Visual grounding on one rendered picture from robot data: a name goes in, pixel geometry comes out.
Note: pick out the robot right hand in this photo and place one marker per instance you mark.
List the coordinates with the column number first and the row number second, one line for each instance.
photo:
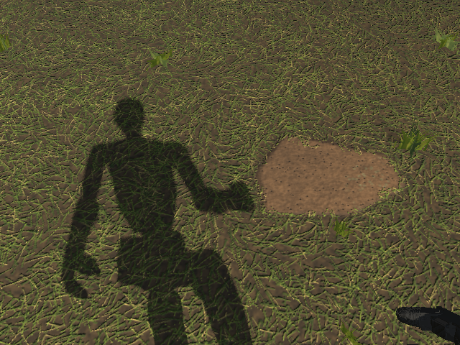
column 440, row 321

